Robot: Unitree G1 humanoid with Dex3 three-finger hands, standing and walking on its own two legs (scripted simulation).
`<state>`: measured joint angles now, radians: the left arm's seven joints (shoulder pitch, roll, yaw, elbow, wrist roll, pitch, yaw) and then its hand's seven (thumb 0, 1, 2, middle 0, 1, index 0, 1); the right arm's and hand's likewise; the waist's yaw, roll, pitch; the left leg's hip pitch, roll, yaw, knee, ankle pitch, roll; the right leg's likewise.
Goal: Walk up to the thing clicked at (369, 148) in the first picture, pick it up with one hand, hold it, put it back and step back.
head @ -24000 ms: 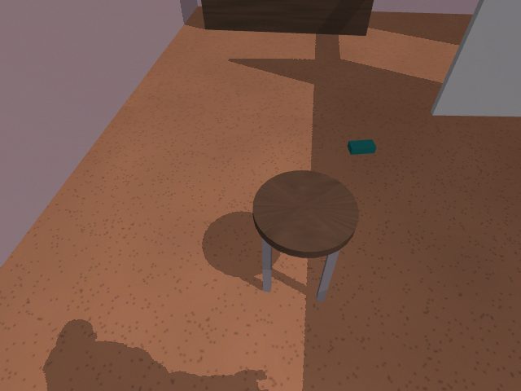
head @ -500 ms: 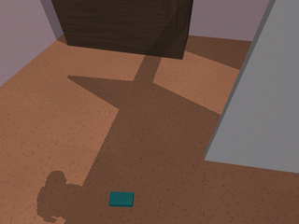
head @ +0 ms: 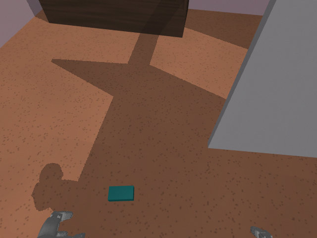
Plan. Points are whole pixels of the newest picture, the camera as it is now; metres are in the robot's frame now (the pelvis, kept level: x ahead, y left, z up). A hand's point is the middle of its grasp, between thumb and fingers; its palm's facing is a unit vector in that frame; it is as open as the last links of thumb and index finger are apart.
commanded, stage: rise first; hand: left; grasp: from above
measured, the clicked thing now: (121, 193) +0.42 +0.23 -0.73
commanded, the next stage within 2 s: none
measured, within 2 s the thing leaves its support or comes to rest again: neither
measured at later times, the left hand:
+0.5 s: hand out of the picture +0.13 +0.26 -0.21, palm faces -0.15 -0.87 -0.46, open 14.2 cm
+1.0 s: hand (86, 227) +0.21 +0.29 -0.38, palm faces -0.43 -0.54 -0.73, open 14.2 cm
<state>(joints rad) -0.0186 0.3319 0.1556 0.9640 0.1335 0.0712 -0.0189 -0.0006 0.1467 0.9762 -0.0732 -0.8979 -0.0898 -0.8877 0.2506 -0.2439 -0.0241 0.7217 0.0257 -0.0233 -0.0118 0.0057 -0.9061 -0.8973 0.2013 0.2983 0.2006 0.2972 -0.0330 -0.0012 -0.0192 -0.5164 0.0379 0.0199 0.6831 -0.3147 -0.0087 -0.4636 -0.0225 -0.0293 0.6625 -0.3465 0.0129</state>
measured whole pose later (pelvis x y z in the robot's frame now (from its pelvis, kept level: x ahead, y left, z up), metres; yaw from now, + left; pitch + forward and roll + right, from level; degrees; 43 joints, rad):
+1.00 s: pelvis -0.06 +0.00 -0.23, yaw -2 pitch +33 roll -3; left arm -0.17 0.47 0.14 0.71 0.64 -0.09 0.08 -0.01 -0.56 1.01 -0.09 -1.04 -0.08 -1.06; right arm 0.06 -0.30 -0.06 0.64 -0.01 -0.19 0.04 0.01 -0.89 -0.90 0.20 0.30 0.20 0.30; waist -0.01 0.01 -0.18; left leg -1.72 0.06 -0.04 1.80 -0.65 -0.01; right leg -1.65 -0.02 -0.04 1.79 -0.71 0.01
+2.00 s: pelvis -0.09 +0.00 -0.42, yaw -8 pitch +32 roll -8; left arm -0.78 0.76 0.17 1.31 1.28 -0.33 0.37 0.00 -0.53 0.99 -0.08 -1.00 -0.09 -1.00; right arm 0.06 -0.26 -0.01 0.78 -0.15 -0.01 0.12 0.00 -0.91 -0.90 0.20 0.30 0.20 0.30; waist -0.12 -0.03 -0.05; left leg -2.31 0.06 -0.14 2.38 -0.65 0.00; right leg -2.19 0.02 -0.09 2.33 -0.70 0.02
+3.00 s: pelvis -0.09 +0.00 -0.44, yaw -10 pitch +32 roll -9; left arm -0.85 0.80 0.17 1.42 1.29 -0.29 0.43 0.00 -0.55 1.01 -0.08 -1.03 -0.09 -1.03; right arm 0.08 -0.27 0.05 0.78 -0.18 -0.04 0.14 0.00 -0.91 -0.90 0.20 0.30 0.20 0.30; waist -0.17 -0.04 -0.02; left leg -2.36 0.06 -0.17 2.45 -0.67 0.00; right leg -2.24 0.03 -0.10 2.38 -0.71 0.03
